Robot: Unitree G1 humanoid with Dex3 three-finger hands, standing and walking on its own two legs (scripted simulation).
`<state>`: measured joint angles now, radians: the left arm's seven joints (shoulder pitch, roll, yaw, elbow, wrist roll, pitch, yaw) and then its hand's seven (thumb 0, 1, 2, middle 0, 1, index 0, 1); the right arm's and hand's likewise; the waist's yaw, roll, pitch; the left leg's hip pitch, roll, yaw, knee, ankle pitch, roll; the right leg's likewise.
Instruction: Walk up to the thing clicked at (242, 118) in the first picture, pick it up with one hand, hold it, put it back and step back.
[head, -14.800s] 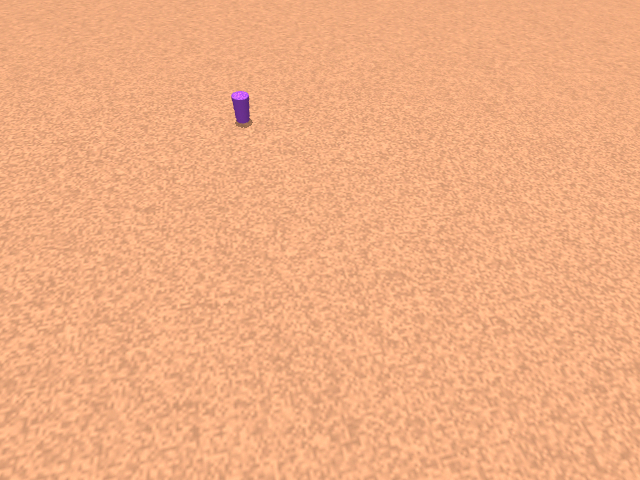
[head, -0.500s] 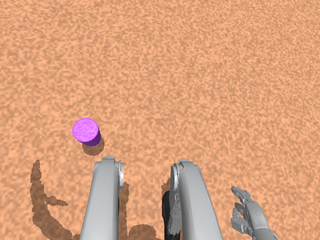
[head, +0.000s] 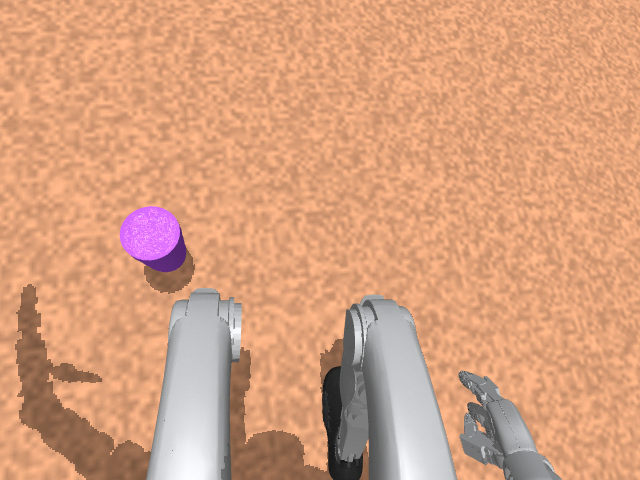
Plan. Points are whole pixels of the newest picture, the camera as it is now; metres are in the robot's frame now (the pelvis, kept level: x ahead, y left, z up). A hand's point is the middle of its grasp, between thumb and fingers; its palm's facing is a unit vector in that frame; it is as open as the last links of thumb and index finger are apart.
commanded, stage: go down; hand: left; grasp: from the side
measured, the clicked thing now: (159, 244) +0.43 +0.25 -0.33
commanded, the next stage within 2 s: approach in 1.04 s
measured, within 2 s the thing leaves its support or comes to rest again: neither
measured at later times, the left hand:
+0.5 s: hand out of the picture +0.35 +0.43 -0.02, palm faces +0.30 -0.95 -0.11, open 17.3 cm
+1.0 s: hand out of the picture +0.35 +0.44 -0.03, palm faces +0.30 -0.95 -0.09, open 17.3 cm
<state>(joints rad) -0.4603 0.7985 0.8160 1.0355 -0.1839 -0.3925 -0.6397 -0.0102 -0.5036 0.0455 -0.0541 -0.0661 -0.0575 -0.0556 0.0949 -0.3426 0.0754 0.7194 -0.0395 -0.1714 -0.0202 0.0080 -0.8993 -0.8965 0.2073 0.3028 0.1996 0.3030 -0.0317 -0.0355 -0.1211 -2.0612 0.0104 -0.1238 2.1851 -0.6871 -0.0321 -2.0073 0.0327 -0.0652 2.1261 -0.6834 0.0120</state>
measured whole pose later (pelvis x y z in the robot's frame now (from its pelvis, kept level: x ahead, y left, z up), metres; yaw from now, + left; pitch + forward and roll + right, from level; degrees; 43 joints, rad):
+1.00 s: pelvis +0.00 +0.01 -0.04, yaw -1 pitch +31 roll -7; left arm -0.52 0.86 0.88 1.06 -0.22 -0.41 -0.69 -0.01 -0.48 0.07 -0.04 -0.04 -0.03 -0.05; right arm 0.08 -0.36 0.11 0.73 -0.05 -0.15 -0.01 0.01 -0.92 -0.90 0.21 0.30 0.20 0.30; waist -0.05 -0.04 -0.08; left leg -2.17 0.00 -0.14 2.32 -0.69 -0.02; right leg -2.09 0.03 -0.08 2.24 -0.69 0.03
